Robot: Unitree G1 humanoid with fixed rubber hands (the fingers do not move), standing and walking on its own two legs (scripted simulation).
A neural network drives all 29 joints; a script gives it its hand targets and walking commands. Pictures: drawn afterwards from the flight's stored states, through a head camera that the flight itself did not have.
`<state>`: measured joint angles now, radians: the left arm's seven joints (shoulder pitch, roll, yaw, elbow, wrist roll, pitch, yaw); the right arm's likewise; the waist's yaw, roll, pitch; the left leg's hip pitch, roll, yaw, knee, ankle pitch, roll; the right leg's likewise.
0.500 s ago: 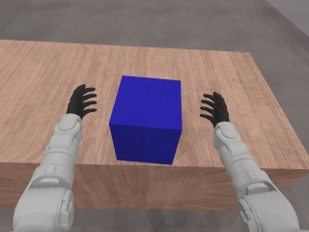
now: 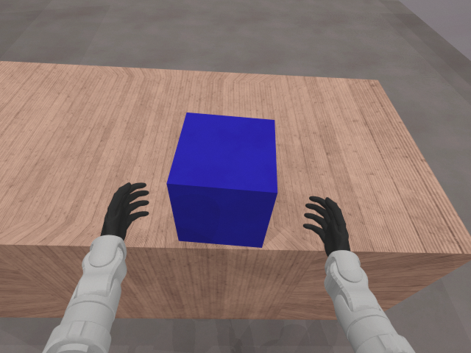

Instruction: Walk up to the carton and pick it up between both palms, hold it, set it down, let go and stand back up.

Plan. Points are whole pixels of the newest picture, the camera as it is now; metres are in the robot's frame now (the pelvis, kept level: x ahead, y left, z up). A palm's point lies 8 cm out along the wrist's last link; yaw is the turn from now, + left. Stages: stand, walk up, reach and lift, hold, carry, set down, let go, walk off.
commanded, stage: set down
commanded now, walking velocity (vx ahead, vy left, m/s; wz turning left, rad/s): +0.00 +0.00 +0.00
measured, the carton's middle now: (225, 182) +0.47 +0.02 -0.03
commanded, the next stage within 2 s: let go in 1.84 s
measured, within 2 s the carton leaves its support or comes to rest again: neither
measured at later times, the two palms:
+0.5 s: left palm (103, 279) +0.26 +0.23 -0.02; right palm (338, 279) +0.25 -0.18 -0.02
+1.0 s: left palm (99, 312) +0.21 +0.23 -0.05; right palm (349, 314) +0.20 -0.20 -0.05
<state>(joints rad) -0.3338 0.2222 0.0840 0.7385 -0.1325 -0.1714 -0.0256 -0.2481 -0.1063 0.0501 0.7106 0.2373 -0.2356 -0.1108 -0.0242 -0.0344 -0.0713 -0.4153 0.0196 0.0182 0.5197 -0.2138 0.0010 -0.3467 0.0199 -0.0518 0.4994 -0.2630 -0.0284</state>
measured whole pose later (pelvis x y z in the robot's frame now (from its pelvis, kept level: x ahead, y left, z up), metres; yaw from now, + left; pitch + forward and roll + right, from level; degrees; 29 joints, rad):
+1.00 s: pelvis +0.01 +0.00 +0.00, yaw -1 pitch -4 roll +0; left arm 0.09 0.26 -0.04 0.65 -0.15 -0.21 0.01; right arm 0.09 -0.10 0.02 0.74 0.13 -0.32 -0.04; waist 0.01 -0.04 0.04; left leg -0.18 0.01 0.04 0.49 -0.24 0.00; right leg -0.12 0.01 -0.03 0.49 -0.29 -0.03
